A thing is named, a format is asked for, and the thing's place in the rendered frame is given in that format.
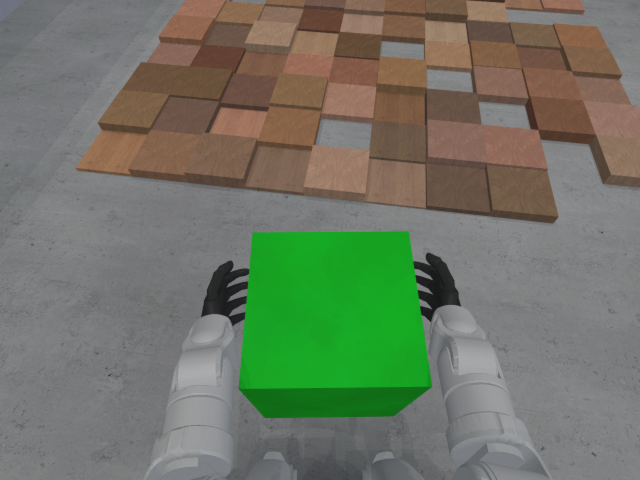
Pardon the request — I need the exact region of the robot right forearm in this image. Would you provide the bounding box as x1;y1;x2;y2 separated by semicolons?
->
428;305;553;480

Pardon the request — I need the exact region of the right robot shin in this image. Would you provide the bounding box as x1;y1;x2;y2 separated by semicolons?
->
372;452;394;464

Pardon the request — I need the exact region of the right robot hand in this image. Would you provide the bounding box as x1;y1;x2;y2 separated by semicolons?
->
413;253;461;322

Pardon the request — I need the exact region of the robot left forearm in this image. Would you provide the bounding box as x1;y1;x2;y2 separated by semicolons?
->
143;314;239;480

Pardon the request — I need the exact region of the right robot thigh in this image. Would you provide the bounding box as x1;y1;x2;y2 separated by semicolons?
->
362;458;424;480

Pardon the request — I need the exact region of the left robot hand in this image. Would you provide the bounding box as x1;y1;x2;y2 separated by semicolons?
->
201;260;249;326

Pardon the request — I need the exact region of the robot right upper arm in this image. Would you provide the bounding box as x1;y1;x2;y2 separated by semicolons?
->
451;460;550;480

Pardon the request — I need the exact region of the carton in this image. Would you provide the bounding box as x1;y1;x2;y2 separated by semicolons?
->
239;231;432;418

